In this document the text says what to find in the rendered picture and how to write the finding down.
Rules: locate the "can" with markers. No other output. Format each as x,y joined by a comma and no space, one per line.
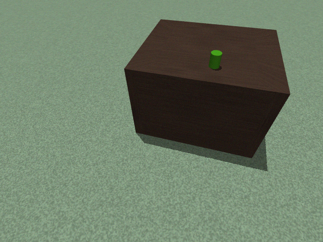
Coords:
215,59

